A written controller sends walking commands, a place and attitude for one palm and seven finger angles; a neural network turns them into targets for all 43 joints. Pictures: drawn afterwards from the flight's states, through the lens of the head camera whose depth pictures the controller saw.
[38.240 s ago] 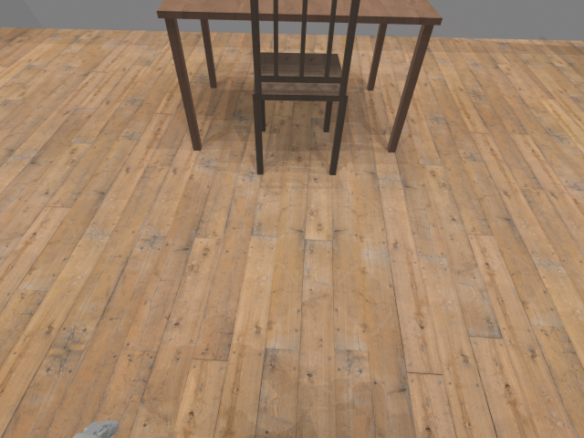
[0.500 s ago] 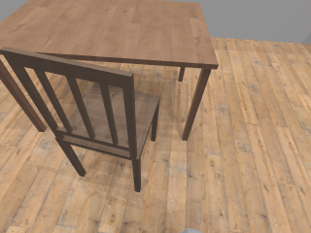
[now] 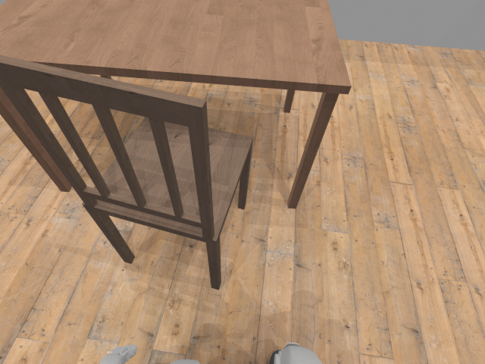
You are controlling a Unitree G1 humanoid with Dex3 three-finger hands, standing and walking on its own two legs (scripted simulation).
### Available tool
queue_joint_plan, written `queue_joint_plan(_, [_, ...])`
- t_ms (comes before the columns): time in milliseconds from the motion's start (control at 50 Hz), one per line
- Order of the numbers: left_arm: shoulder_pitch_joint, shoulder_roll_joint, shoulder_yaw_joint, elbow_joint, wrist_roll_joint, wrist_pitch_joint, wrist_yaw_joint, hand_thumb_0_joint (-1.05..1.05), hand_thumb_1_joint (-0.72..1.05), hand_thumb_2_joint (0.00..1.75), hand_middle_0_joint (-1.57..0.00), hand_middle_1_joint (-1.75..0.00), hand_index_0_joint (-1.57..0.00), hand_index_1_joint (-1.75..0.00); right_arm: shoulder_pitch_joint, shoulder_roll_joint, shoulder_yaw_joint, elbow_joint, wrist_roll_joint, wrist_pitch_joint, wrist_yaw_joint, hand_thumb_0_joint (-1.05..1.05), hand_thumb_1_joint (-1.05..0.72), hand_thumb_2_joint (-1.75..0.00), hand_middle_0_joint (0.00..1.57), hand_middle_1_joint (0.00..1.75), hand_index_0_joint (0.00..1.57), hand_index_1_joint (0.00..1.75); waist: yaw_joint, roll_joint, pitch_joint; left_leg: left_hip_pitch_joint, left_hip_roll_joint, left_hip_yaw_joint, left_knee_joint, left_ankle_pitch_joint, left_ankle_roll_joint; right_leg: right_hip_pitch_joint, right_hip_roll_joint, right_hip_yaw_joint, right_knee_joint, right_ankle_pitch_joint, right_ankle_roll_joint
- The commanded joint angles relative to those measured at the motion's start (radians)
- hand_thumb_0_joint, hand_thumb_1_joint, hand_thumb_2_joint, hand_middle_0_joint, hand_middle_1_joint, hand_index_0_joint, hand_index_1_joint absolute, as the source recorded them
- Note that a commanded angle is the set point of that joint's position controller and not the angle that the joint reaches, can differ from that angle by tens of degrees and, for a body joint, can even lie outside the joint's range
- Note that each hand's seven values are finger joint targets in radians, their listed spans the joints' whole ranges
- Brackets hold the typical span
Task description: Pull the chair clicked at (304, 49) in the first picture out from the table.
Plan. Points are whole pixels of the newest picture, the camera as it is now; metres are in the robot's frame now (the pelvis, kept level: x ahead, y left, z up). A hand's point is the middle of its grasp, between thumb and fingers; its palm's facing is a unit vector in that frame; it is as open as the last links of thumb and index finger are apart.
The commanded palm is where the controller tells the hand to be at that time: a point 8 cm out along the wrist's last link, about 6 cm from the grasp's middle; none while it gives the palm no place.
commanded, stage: come to a stop and stand still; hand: left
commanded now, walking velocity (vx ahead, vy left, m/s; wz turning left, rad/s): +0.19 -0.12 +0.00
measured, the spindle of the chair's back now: (125, 163) +0.51 +0.28 -0.04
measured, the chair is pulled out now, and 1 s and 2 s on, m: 0.17 0.17 0.17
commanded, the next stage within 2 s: look again from close up in 0.44 s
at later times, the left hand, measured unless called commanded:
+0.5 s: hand out of the picture -0.02 +0.15 -0.16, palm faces -0.02 -0.98 -0.17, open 7.4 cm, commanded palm none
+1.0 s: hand out of the picture +0.00 +0.19 -0.17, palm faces -0.01 -0.98 -0.18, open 7.4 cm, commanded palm none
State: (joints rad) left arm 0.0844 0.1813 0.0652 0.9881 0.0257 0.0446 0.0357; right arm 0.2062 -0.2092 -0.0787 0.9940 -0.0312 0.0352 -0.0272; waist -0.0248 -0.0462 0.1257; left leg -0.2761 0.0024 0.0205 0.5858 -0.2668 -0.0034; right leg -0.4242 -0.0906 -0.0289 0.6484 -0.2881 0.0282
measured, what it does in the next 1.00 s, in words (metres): steps on the spot: right foot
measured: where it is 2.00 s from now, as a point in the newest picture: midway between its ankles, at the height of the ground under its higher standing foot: outside the picture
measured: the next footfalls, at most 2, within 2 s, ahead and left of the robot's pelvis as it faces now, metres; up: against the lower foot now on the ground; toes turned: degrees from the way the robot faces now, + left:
right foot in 0.18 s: +0.03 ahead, -0.12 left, +0.00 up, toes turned -2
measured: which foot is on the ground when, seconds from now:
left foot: down 0.00-1.00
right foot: up 0.00-0.16, down 0.18-1.00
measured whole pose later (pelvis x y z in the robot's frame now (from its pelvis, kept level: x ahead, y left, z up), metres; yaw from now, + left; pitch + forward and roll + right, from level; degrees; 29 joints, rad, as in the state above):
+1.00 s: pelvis -0.01 +0.02 +0.01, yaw -2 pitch -2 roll +0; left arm 0.30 0.16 -0.01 1.09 0.02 -0.02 0.04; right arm 0.31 -0.13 0.01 1.09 -0.02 -0.02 -0.02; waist -0.01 -0.02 0.01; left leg -0.24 -0.01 0.05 0.51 -0.24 0.03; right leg -0.20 -0.03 0.02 0.51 -0.27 0.03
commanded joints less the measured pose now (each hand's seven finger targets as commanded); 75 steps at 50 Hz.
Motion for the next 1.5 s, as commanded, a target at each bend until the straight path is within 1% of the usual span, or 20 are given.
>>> queue_joint_plan(0, [0.095,0.092,0.024,-0.028,0.005,0.008,-0.008,0.0,0.9,0.9,-0.2,-0.3,-0.2,-0.3,-0.034,-0.135,0.001,-0.062,-0.014,-0.019,0.004,0.0,-0.9,-0.9,0.2,0.3,0.2,0.3,0.055,0.225,-0.077,-0.237,0.269,-0.288,-0.451,-0.293,0.16,0.108,0.06,0.043,0.359,-0.145,-0.034])
queue_joint_plan(40, [0.138,0.072,0.01,-0.001,0.004,-0.01,-0.022,0.0,0.9,0.9,-0.2,-0.3,-0.2,-0.3,-0.041,-0.135,0.01,-0.055,-0.013,-0.027,-0.001,0.0,-0.9,-0.9,0.2,0.3,0.2,0.3,0.058,0.181,-0.067,-0.127,0.225,-0.216,-0.395,-0.227,0.143,0.082,0.066,0.024,0.236,-0.139,-0.029])
queue_joint_plan(100, [0.139,0.069,-0.012,0.019,-0.009,-0.041,-0.027,0.0,0.9,0.9,-0.2,-0.3,-0.2,-0.3,0.033,-0.133,0.016,-0.013,-0.01,-0.033,-0.001,0.0,-0.9,-0.9,0.2,0.3,0.2,0.3,0.023,0.164,-0.093,0.041,0.193,-0.175,-0.325,-0.083,0.109,0.16,0.072,-0.002,-0.159,-0.084,-0.024])
queue_joint_plan(120, [0.166,0.08,-0.018,0.037,-0.011,-0.05,-0.024,0.0,0.9,0.9,-0.2,-0.3,-0.2,-0.3,0.048,-0.124,0.019,0.0,-0.002,-0.033,0.001,0.0,-0.9,-0.9,0.2,0.3,0.2,0.3,0.022,0.108,-0.108,0.064,0.16,-0.146,-0.278,-0.037,0.084,0.205,0.072,0.03,-0.281,0.015,-0.03])
queue_joint_plan(160, [0.16,0.11,-0.029,0.063,-0.013,-0.064,-0.016,0.0,0.9,0.9,-0.2,-0.3,-0.2,-0.3,0.062,-0.071,0.031,0.02,0.012,-0.032,0.005,0.0,-0.9,-0.9,0.2,0.3,0.2,0.3,-0.012,0.033,-0.052,0.091,0.086,-0.069,-0.233,-0.009,0.028,0.14,-0.017,0.182,-0.365,0.003,-0.077])
queue_joint_plan(200, [0.18,0.135,-0.033,0.083,-0.017,-0.067,-0.016,0.0,0.9,0.9,-0.2,-0.3,-0.2,-0.3,0.086,-0.067,0.035,0.046,0.01,-0.042,0.009,0.0,-0.9,-0.9,0.2,0.3,0.2,0.3,-0.023,0.109,-0.09,0.188,0.074,-0.065,-0.253,0.021,0.03,0.084,-0.025,0.175,-0.359,-0.028,-0.087])
queue_joint_plan(220, [0.182,0.127,-0.036,0.099,-0.015,-0.075,-0.014,0.0,0.9,0.9,-0.2,-0.3,-0.2,-0.3,0.074,-0.069,0.035,0.055,0.011,-0.038,0.005,0.0,-0.9,-0.9,0.2,0.3,0.2,0.3,-0.017,0.004,-0.122,0.195,0.093,-0.069,-0.239,0.042,0.032,0.116,0.0,0.171,-0.368,0.002,-0.075])
queue_joint_plan(260, [0.185,0.112,-0.046,0.111,-0.016,-0.079,-0.009,0.0,0.9,0.9,-0.2,-0.3,-0.2,-0.3,0.064,-0.079,0.035,0.065,0.014,-0.036,0.003,0.0,-0.9,-0.9,0.2,0.3,0.2,0.3,-0.017,-0.067,-0.095,0.196,0.093,-0.06,-0.237,0.074,0.031,0.128,-0.004,0.161,-0.391,0.037,-0.068])
queue_joint_plan(340, [0.218,0.095,-0.053,0.133,-0.016,-0.077,-0.003,0.0,0.9,0.9,-0.2,-0.3,-0.2,-0.3,0.067,-0.064,0.042,0.097,0.016,-0.037,0.001,0.0,-0.9,-0.9,0.2,0.3,0.2,0.3,-0.009,-0.009,-0.04,0.186,0.097,-0.056,-0.27,0.088,0.026,0.124,0.002,0.16,-0.407,0.039,-0.066])
queue_joint_plan(500, [0.244,0.075,-0.052,0.146,-0.019,-0.077,0.004,0.0,0.9,0.9,-0.2,-0.3,-0.2,-0.3,0.108,-0.036,0.054,0.137,0.011,-0.04,-0.005,0.0,-0.9,-0.9,0.2,0.3,0.2,0.3,0.001,0.05,-0.073,0.169,0.097,-0.05,-0.286,0.111,0.018,0.191,0.002,0.151,-0.398,0.082,-0.069])
queue_joint_plan(520, [0.336,0.08,-0.056,0.157,0.002,-0.105,0.039,0.0,0.9,0.9,-0.2,-0.3,-0.2,-0.3,0.006,-0.051,0.06,0.071,0.024,-0.065,0.01,0.0,-0.9,-0.9,0.2,0.3,0.2,0.3,0.069,-0.018,-0.028,0.029,0.105,0.007,-0.041,0.081,-0.017,0.218,-0.071,0.184,-0.351,0.456,-0.015])
queue_joint_plan(540, [0.311,0.113,-0.06,0.144,-0.007,-0.112,0.033,0.0,0.9,0.9,-0.2,-0.3,-0.2,-0.3,0.034,-0.031,0.07,0.029,0.028,-0.056,0.014,0.0,-0.9,-0.9,0.2,0.3,0.2,0.3,0.004,-0.045,-0.066,0.048,0.075,-0.005,-0.079,0.025,-0.014,0.225,-0.11,0.184,-0.338,0.559,-0.039])
queue_joint_plan(560, [0.293,0.093,-0.06,0.116,-0.009,-0.109,0.028,0.0,0.9,0.9,-0.2,-0.3,-0.2,-0.3,0.118,0.011,0.071,0.046,0.016,-0.061,0.009,0.0,-0.9,-0.9,0.2,0.3,0.2,0.3,-0.007,-0.014,-0.131,0.068,0.055,-0.007,-0.11,0.016,0.005,0.271,-0.089,0.171,-0.294,0.522,-0.05])
queue_joint_plan(600, [0.281,0.07,-0.063,0.11,-0.02,-0.103,0.023,0.0,0.9,0.9,-0.2,-0.3,-0.2,-0.3,0.158,-0.015,0.069,0.066,0.013,-0.07,0.002,0.0,-0.9,-0.9,0.2,0.3,0.2,0.3,-0.005,0.026,-0.215,0.102,0.076,-0.032,-0.112,0.139,0.014,0.287,-0.034,0.128,-0.242,0.372,-0.077])
queue_joint_plan(660, [0.261,0.064,-0.062,0.094,-0.015,-0.083,0.014,0.0,0.9,0.9,-0.2,-0.3,-0.2,-0.3,0.154,-0.029,0.072,0.062,0.014,-0.064,0.001,0.0,-0.9,-0.9,0.2,0.3,0.2,0.3,0.008,0.08,-0.085,0.037,0.093,-0.056,-0.141,0.123,0.02,0.198,0.003,0.112,-0.254,0.111,-0.075])
queue_joint_plan(720, [0.267,0.061,-0.064,0.092,-0.014,-0.078,0.008,0.0,0.9,0.9,-0.2,-0.3,-0.2,-0.3,0.156,-0.033,0.072,0.054,0.014,-0.062,0.002,0.0,-0.9,-0.9,0.2,0.3,0.2,0.3,0.012,0.055,-0.017,-0.004,0.086,-0.073,-0.167,0.067,0.025,0.15,0.013,0.123,-0.264,0.021,-0.076])
queue_joint_plan(880, [0.281,0.054,-0.063,0.076,-0.013,-0.07,0.005,0.0,0.9,0.9,-0.2,-0.3,-0.2,-0.3,0.156,-0.049,0.067,0.06,0.015,-0.071,0.001,0.0,-0.9,-0.9,0.2,0.3,0.2,0.3,0.023,0.064,-0.056,-0.009,0.105,-0.111,-0.218,0.04,0.04,0.191,0.022,0.096,-0.217,0.069,-0.062])
queue_joint_plan(1060, [0.306,0.047,-0.063,0.076,-0.007,-0.066,0.003,0.0,0.9,0.9,-0.2,-0.3,-0.2,-0.3,0.136,-0.053,0.06,0.063,0.019,-0.066,0.005,0.0,-0.9,-0.9,0.2,0.3,0.2,0.3,0.027,0.056,-0.035,-0.024,0.104,-0.12,-0.272,-0.086,0.045,0.18,0.017,0.091,-0.234,0.051,-0.053])
queue_joint_plan(1220, [0.33,0.039,-0.064,0.09,-0.007,-0.071,0.002,0.0,0.9,0.9,-0.2,-0.3,-0.2,-0.3,0.129,-0.047,0.061,0.077,0.022,-0.068,0.004,0.0,-0.9,-0.9,0.2,0.3,0.2,0.3,0.026,0.067,-0.075,0.017,0.101,-0.102,-0.256,-0.03,0.046,0.196,0.008,0.098,-0.25,0.093,-0.051])
queue_joint_plan(1480, [0.345,0.032,-0.065,0.099,-0.007,-0.07,0.005,0.0,0.9,0.9,-0.2,-0.3,-0.2,-0.3,0.124,-0.033,0.065,0.099,0.024,-0.061,0.004,0.0,-0.9,-0.9,0.2,0.3,0.2,0.3,0.025,0.046,-0.029,0.014,0.094,-0.087,-0.249,-0.028,0.038,0.17,0.003,0.105,-0.275,0.072,-0.05])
